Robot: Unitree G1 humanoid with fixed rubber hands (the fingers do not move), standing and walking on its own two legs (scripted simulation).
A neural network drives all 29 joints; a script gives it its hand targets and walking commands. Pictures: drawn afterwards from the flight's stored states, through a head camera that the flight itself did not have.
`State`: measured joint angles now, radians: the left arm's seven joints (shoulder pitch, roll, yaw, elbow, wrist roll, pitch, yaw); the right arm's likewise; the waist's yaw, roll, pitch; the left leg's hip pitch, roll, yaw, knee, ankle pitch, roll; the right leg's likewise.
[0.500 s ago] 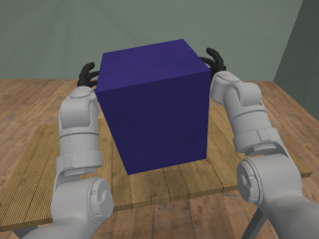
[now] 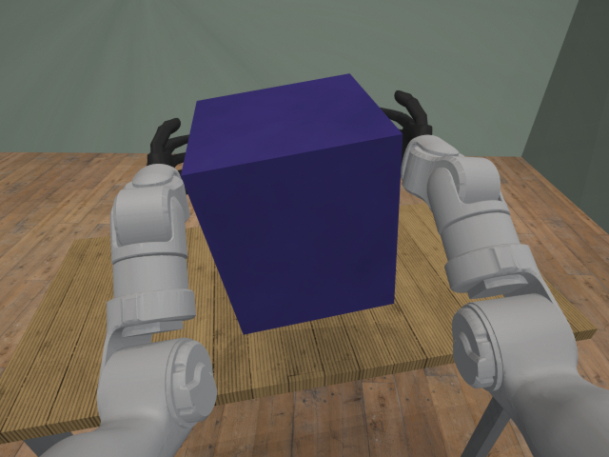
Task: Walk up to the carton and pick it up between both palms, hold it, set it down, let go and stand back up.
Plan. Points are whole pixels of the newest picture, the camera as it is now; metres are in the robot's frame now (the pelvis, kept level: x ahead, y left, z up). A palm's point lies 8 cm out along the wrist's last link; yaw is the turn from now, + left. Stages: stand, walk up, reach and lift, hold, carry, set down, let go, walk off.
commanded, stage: hold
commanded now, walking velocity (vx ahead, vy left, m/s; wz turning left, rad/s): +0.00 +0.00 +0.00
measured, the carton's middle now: (296, 203) +0.39 +0.00 +0.22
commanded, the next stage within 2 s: none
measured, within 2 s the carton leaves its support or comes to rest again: neither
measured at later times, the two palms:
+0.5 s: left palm (167, 180) +0.38 +0.15 +0.27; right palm (410, 153) +0.38 -0.15 +0.29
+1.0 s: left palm (164, 178) +0.37 +0.16 +0.28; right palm (413, 148) +0.37 -0.14 +0.30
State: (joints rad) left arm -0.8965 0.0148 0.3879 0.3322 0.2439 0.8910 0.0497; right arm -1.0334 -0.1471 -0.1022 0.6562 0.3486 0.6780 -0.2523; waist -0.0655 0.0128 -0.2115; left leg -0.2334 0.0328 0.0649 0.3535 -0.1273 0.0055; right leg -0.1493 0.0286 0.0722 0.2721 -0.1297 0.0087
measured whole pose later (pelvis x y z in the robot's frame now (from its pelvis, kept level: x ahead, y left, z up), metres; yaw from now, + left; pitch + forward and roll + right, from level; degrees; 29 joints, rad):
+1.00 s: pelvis +0.00 +0.00 +0.00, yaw +0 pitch +0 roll -1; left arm -0.89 0.02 0.39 0.32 0.24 0.89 0.04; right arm -1.04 -0.15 -0.10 0.64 0.34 0.69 -0.26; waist -0.07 0.01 -0.21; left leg -0.23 0.03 0.06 0.36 -0.13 0.01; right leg -0.15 0.03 0.07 0.27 -0.13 0.01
